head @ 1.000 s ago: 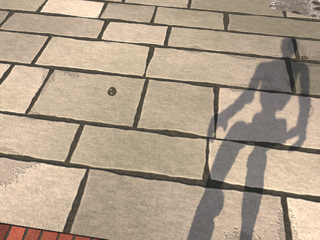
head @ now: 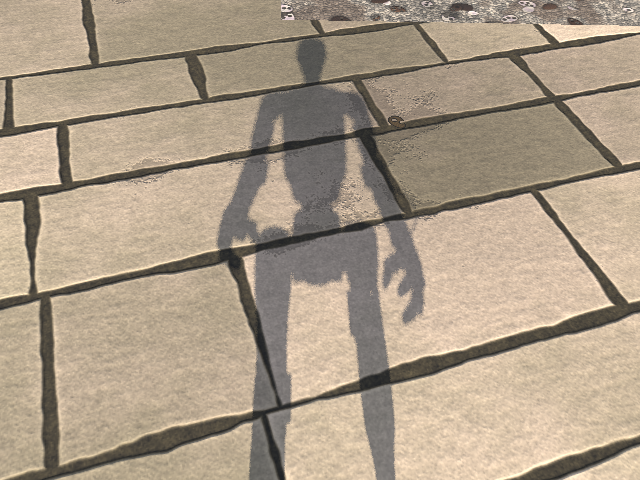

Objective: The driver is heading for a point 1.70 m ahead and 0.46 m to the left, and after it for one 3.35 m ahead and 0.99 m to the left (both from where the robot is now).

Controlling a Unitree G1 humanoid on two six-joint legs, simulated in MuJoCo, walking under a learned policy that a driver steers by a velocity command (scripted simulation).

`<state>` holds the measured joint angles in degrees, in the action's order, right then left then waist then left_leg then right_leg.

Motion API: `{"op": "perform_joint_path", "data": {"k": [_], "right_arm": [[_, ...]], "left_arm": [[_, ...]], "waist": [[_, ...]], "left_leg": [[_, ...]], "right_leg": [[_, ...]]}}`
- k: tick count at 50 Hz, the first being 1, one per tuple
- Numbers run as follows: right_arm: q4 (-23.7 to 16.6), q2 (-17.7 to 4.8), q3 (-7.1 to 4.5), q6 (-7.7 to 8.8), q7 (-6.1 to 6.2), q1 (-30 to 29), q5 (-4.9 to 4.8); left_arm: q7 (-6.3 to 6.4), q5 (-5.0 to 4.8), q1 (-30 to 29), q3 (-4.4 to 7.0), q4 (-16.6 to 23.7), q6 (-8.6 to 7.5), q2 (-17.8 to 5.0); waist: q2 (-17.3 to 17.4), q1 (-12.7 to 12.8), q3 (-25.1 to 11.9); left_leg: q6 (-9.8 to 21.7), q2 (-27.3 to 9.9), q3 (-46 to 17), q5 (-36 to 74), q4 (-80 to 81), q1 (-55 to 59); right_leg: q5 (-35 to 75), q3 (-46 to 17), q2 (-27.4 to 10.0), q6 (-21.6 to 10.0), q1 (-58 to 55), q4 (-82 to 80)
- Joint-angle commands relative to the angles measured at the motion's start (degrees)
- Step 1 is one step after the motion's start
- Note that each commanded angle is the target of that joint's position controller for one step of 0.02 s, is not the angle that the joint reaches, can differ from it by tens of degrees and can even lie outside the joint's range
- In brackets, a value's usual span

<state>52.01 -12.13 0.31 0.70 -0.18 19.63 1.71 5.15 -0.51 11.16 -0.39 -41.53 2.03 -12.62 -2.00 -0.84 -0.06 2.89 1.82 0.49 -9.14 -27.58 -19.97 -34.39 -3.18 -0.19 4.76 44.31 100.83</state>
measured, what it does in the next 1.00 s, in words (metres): steps on the spot, turning left: right foot 0.13 m higher, then left foot 0.13 m lower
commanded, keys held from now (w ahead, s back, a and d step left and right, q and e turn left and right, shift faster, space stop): q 0.84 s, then no key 0.16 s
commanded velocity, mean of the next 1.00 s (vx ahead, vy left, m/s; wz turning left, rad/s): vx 0.02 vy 0.00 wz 0.46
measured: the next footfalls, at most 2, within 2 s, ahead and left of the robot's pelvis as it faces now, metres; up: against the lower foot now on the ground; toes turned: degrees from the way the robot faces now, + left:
right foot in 0.34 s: +0.01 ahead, -0.20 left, +0.13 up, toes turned +9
left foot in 0.86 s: +0.09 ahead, +0.08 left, +0.00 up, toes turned +30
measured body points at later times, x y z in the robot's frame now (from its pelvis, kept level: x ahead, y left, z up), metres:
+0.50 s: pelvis -0.03 -0.10 +0.04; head -0.01 -0.11 +0.49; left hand +0.01 +0.17 -0.06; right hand +0.23 -0.28 -0.06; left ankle +0.09 +0.09 -0.59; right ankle -0.03 -0.20 -0.61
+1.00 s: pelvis +0.03 -0.03 -0.01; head +0.05 +0.01 +0.43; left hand -0.05 +0.24 -0.14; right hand +0.30 -0.16 -0.11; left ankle +0.06 +0.06 -0.74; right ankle +0.05 -0.20 -0.54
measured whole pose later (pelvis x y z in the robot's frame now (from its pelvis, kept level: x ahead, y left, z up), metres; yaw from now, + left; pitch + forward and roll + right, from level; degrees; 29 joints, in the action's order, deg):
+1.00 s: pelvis +0.03 -0.03 -0.01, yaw +32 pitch +4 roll +0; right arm 41.4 -14.1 -2.3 -2.0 -2.0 7.3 0.0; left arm 4.1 -0.8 15.4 2.9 -42.4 -1.0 -15.5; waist -2.7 2.5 1.1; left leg 5.5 4.9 1.3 -9.3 -31.9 -26.9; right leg -27.3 -2.6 -4.0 2.3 43.2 99.0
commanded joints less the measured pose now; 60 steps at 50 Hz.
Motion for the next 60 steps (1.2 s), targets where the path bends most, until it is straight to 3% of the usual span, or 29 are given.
{"op": "perform_joint_path", "data": {"k": [1, 10, 17, 18, 19, 20, 21, 22, 23, 24, 25, 27, 30, 33, 34, 36, 37, 38, 42, 44, 45, 46, 47, 48, 50, 52, 55, 58, 60], "right_arm": [[-5.9, -10.3, -2.32, 0.93, 2.07, -1.2, 0.16], [-12.1, -10.4, -4.45, -2.57, 6.02, 5.0, -0.34], [-21.3, -13.1, -7.00, -5.23, 6.22, -7.4, -2.85], [-23.5, -10.2, -7.06, -5.65, 5.87, -10.3, -4.16], [-27.5, -5.6, -6.07, -4.82, 4.34, -16.6, -4.37], [-28.5, 0.2, -0.89, -1.41, 1.22, -19.8, 8.23], [-24.5, 4.3, 1.01, 0.62, 1.11, -21.1, 6.40], [-21.2, 0.4, 0.67, 1.24, 1.77, -24.7, 4.68], [-18.0, -4.2, -0.92, 2.44, 2.65, -18.1, 3.89], [-14.1, -8.8, -2.16, 3.28, 2.24, -7.9, 4.73], [-11.0, -11.2, -2.88, 2.28, 0.77, 0.4, 5.93], [-11.7, -10.3, -2.53, 0.61, -1.14, 2.8, 5.18], [-18.6, -7.7, -0.72, 1.72, -2.57, -10.7, 3.61], [-25.0, -1.3, 1.54, 1.87, -4.85, -30.7, 5.06], [-25.6, 0.1, 1.90, 1.38, -5.62, -33.2, 5.67], [-23.9, -2.2, 1.05, 0.63, -6.21, -28.2, 4.83], [-24.3, -10.1, -3.48, 0.55, -5.86, -24.8, -7.66], [-22.5, -10.0, -3.65, -0.17, -5.27, -20.2, -8.28], [-17.7, -3.9, -4.34, -2.51, -3.79, -11.0, -4.50], [-11.7, -10.4, -7.12, -1.25, -2.45, 5.2, -1.96], [-14.0, -13.2, -5.86, -0.52, -1.76, 0.9, -0.83], [-15.8, -13.3, -5.82, -0.97, -1.58, -2.5, -1.16], [-15.7, -12.5, -5.26, -1.73, -1.78, -5.6, -1.72], [-13.5, -15.3, -6.08, -2.21, -1.55, -8.6, -1.77], [-15.3, -7.4, -3.38, -1.76, -0.99, -14.3, -1.36], [-14.4, -8.0, -2.76, -1.42, 0.46, -15.1, -0.55], [-12.5, -7.5, -2.56, -1.54, 2.79, -11.0, -0.17], [-10.1, -4.0, -1.92, -1.86, 3.32, -8.3, 0.33], [-9.1, -4.9, -2.61, -1.72, 2.43, -7.8, 0.67]], "left_arm": [[1.40, 0.02, 1.4, 0.60, 5.5, -1.12, -1.8], [-0.29, 0.33, -11.2, 0.79, 14.1, -2.32, -0.4], [-3.57, -0.07, -3.6, 0.69, 15.4, -3.00, -1.3], [-3.57, 0.75, 3.1, 2.18, 12.8, -3.38, -4.1], [-2.75, 1.46, 6.9, 5.52, 9.8, -3.04, -14.2], [-4.44, 4.59, 20.5, 4.04, 8.4, -3.06, -16.9], [-5.98, 7.20, 16.6, 1.48, 10.0, -3.40, -9.7], [-7.83, 8.90, 8.7, 0.77, 11.8, -3.18, -6.5], [-9.29, 7.86, -1.1, 1.13, 13.4, -3.22, -6.8], [-9.54, 5.93, -11.8, 1.99, 14.4, -3.97, -8.2], [-9.50, 5.85, -20.5, 2.39, 15.5, -4.79, -8.3], [-8.08, 4.89, -22.3, 0.51, 13.1, -8.43, -3.7], [-2.65, 3.51, -5.9, 1.05, 6.1, -11.32, -7.2], [1.53, 2.56, 22.3, 0.94, -3.3, -10.05, -6.6], [1.17, 2.43, 24.8, 0.39, -5.2, -8.93, -5.7], [-2.38, 4.96, 18.4, 0.69, -4.8, -8.70, -8.8], [-1.62, -2.46, 8.3, 5.70, -0.8, -7.23, -17.4], [-1.80, -2.91, 3.6, 5.33, 0.3, -6.73, -16.7], [-0.93, -2.61, 3.0, 4.89, -0.6, -5.07, -6.4], [-1.28, 0.12, 4.7, 4.99, 0.3, -5.70, -3.3], [-2.43, 1.23, 11.1, 3.47, 2.8, -6.15, -1.9], [-2.71, 1.06, 10.7, 3.90, 3.2, -6.24, -5.9], [-2.23, 0.74, 11.0, 4.35, 3.2, -5.57, -8.1], [-1.62, -0.32, 12.3, 3.34, 4.4, -4.74, -6.2], [0.55, -0.41, 7.2, 4.89, 4.1, -1.50, -9.5], [1.15, 1.05, 6.0, 5.16, 5.1, 0.01, -8.1], [0.70, 1.81, 2.8, 3.89, 7.1, -0.31, -3.0], [-0.80, 1.29, 2.1, 2.91, 6.0, 0.15, 0.1], [-1.90, 0.56, 2.7, 3.50, 4.8, 0.29, -1.6]], "waist": [[7.3, 2.1, -5.4], [10.4, -2.0, -8.6], [17.0, 3.0, -9.7], [8.2, 6.2, -7.5], [-22.2, 9.0, 5.2], [-29.2, 11.6, 9.9], [-14.7, 10.7, 13.0], [-15.5, 11.0, 10.6], [-14.8, 5.1, 2.4], [-9.6, -2.4, -3.9], [-6.8, -8.0, -7.7], [2.0, -11.3, -5.9], [3.9, -0.3, -4.0], [-4.4, 16.9, -0.4], [-5.6, 17.0, 2.1], [-5.3, 10.2, 4.0], [-1.1, 6.2, -0.3], [-2.1, 2.5, -2.6], [2.0, -0.8, 0.7], [13.1, -7.2, -5.6], [13.6, -1.6, -13.5], [11.6, -2.6, -19.5], [6.9, -0.6, -19.7], [9.2, 3.2, -20.5], [5.0, 3.6, -11.8], [6.3, 4.3, -6.2], [6.3, 2.6, -7.3], [8.0, 1.2, -7.9], [9.8, 0.6, -4.5]], "left_leg": [[13.5, -16.1, -19.3, 34.4, 6.9, 6.0], [13.6, -14.9, -26.1, 23.8, 3.3, 14.9], [6.9, -10.1, -20.9, 23.4, 6.4, -4.1], [4.2, -4.6, -17.8, 9.6, 0.3, -15.2], [0.3, 7.5, -11.9, -19.7, -15.0, -37.7], [-1.5, 11.3, -21.4, -26.4, -20.4, -67.4], [-3.9, 10.7, -28.3, -13.3, -26.7, -75.6], [-5.0, 10.7, -28.9, -3.5, -29.4, -74.1], [-6.5, 8.5, -25.6, 3.2, -36.2, -61.0], [-6.9, 8.5, -15.8, 10.2, -49.0, -43.3], [-6.4, 9.2, -6.8, 15.5, -60.1, -27.3], [-6.8, 5.6, -2.7, 16.9, -72.7, -17.8], [-7.0, -3.5, -5.4, 17.9, -52.1, -36.6], [-8.1, -7.0, -0.6, 24.7, -17.7, -55.9], [-6.1, -7.3, 1.5, 24.0, -7.9, -50.8], [-2.5, -5.0, 4.3, 26.6, -5.4, -26.1], [-3.8, -1.4, -2.3, 24.2, -8.8, -10.9], [-4.2, 0.3, 0.5, 28.8, -8.5, -8.1], [-1.5, -1.5, 2.4, 33.8, 8.5, 5.6], [5.9, -7.2, -4.0, 51.7, 2.6, 33.5], [10.9, -17.8, -12.7, 61.7, -8.1, 40.7], [14.4, -22.0, -16.4, 59.8, -6.6, 38.1], [14.5, -22.0, -17.0, 49.0, -4.3, 32.2], [17.3, -26.7, -26.5, 17.9, 3.5, 23.7], [14.7, -22.4, -27.3, -0.2, 8.7, 7.9], [11.1, -15.4, -21.2, -6.0, 8.4, 0.4], [9.3, -11.8, -18.0, -2.8, 6.7, 4.0], [8.4, -12.5, -16.1, -7.9, 8.4, 3.9], [8.3, -13.2, -14.9, -15.3, 11.3, -1.4]], "right_leg": [[7.1, -0.6, -0.8, 0.4, 4.0, 2.6], [10.3, -0.1, 1.0, 1.8, 11.7, 0.7], [10.1, 4.8, -0.1, -1.4, -23.3, -32.1], [10.1, 1.1, -2.2, -3.3, -30.3, -39.1], [-2.8, -20.7, -11.1, -9.5, -30.2, -67.7], [1.9, -53.5, -22.6, -32.5, -40.2, -76.4], [11.2, -56.0, -24.2, -30.7, -40.6, -79.0], [-0.4, -48.8, -20.8, -25.4, -33.1, -77.0], [2.4, -39.4, -19.6, -23.6, -25.5, -73.4], [7.2, -27.2, -15.4, -20.9, -12.5, -69.5], [0.1, -14.8, -11.9, -16.5, 3.1, -69.1], [2.8, -5.1, -10.7, -13.7, 11.4, -68.3], [12.5, -2.5, -12.3, -11.8, -19.8, -64.1], [4.0, -5.9, -15.7, -12.0, -51.8, -62.1], [0.9, -6.8, -16.8, -13.1, -48.3, -66.2], [-3.1, -6.2, -18.1, -14.3, -26.7, -75.5], [9.0, 0.6, -14.9, -13.0, -19.5, -68.0], [9.8, 5.6, -14.3, -11.4, -20.0, -66.0], [8.1, 12.7, -11.9, -7.0, -19.9, -48.0], [-8.6, 15.1, -1.3, -4.2, 0.9, -9.4], [-7.3, 3.4, -3.6, -4.5, 11.3, 2.0], [-2.3, -0.4, -4.0, -3.9, 13.4, 7.1], [2.1, -1.7, -4.5, -3.3, 13.4, 8.3], [8.7, -3.1, -5.8, -2.9, 13.8, 4.1], [15.5, -3.6, -5.7, -1.1, 8.4, 1.1], [22.9, -3.1, -4.7, 0.7, 5.5, -9.8], [25.7, -3.1, -4.9, 1.6, 2.6, -24.9], [24.7, -3.7, -5.9, 1.0, -7.9, -43.2], [23.0, -1.2, -4.8, -0.3, -16.6, -50.9]]}}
